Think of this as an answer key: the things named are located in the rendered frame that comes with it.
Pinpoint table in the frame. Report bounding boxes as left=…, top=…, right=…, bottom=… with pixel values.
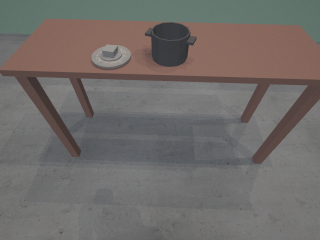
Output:
left=0, top=18, right=320, bottom=164

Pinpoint pot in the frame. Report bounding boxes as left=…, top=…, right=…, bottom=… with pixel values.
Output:
left=145, top=22, right=197, bottom=67

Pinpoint knob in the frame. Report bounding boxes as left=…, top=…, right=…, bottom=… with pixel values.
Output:
left=102, top=44, right=119, bottom=57

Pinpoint lid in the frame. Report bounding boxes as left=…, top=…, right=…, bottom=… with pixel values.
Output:
left=91, top=45, right=131, bottom=69

